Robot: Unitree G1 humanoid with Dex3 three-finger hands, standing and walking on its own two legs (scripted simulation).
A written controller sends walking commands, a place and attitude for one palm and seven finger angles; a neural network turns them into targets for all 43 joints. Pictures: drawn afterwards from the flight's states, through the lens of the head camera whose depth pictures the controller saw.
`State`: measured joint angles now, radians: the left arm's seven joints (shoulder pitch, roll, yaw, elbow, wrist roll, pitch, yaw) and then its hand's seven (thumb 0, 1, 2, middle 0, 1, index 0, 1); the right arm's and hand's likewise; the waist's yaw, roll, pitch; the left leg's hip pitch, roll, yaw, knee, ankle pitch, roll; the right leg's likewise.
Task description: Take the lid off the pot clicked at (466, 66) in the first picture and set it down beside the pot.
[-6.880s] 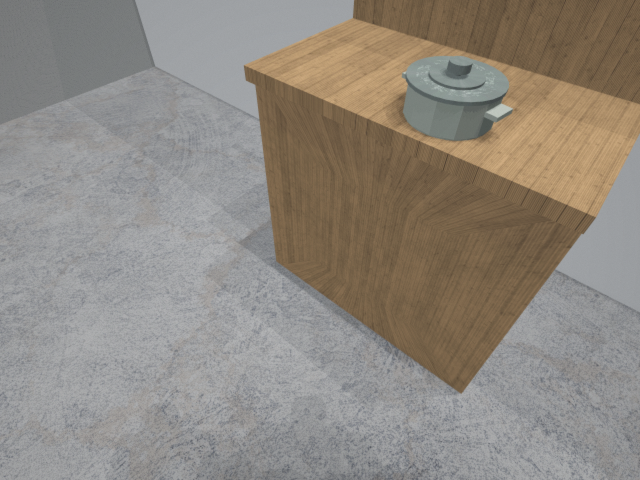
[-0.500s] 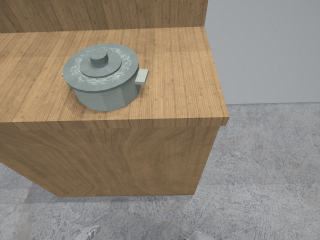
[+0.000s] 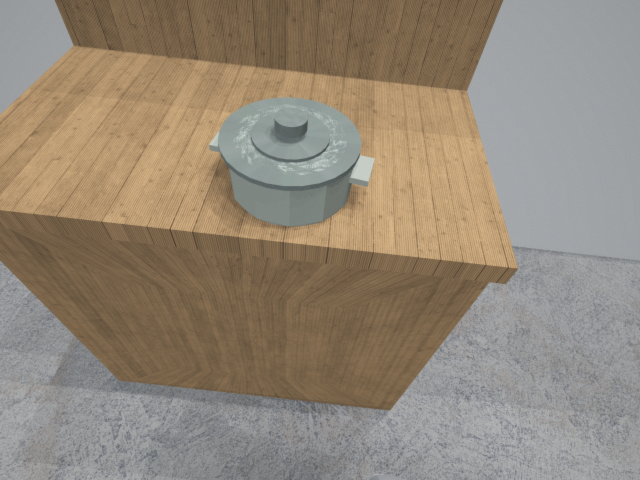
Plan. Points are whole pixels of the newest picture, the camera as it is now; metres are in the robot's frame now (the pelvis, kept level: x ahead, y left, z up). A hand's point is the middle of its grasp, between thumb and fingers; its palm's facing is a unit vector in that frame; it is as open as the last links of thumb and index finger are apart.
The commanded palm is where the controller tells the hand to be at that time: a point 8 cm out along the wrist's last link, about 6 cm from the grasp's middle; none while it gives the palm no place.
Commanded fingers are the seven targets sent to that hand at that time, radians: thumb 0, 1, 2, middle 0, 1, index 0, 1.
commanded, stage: come to a stop and stand still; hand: left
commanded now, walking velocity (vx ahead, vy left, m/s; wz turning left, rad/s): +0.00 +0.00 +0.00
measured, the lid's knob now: (291, 122) +0.52 +0.10 +0.16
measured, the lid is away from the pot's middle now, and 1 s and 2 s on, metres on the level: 0.00 0.00 0.00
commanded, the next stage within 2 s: look again from close up in 1.10 s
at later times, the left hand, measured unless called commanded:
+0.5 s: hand out of the picture -0.02 +0.16 -0.18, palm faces +0.01 -0.98 -0.21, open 7.3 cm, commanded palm none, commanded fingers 0.00 0.90 0.90 -0.20 -0.30 -0.20 -0.30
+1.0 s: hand out of the picture -0.04 +0.20 -0.18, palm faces +0.01 -0.97 -0.22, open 7.4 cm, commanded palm none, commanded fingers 0.00 0.90 0.90 -0.20 -0.30 -0.20 -0.30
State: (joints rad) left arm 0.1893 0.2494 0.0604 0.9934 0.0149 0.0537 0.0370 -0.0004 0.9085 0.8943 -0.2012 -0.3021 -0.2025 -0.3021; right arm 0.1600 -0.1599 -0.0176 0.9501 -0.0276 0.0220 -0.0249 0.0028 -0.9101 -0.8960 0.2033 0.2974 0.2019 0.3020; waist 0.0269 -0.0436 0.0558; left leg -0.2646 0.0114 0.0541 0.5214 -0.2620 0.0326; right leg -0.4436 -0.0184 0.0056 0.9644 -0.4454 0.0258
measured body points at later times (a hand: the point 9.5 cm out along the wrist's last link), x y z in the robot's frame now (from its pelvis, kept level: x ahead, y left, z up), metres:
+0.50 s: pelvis -0.04 -0.01 -0.01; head -0.03 -0.02 +0.44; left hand -0.02 +0.21 -0.16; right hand -0.01 -0.25 -0.16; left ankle +0.01 +0.10 -0.74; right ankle -0.06 -0.13 -0.74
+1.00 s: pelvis -0.06 +0.01 +0.00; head -0.03 +0.02 +0.44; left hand -0.04 +0.25 -0.16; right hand -0.02 -0.22 -0.16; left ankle +0.01 +0.10 -0.74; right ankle -0.06 -0.13 -0.74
